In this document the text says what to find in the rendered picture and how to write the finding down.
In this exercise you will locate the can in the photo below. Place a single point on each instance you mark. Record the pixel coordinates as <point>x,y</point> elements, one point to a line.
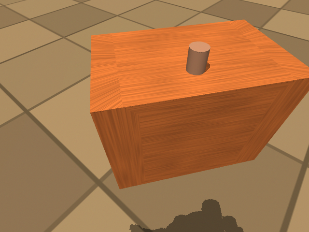
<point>198,54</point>

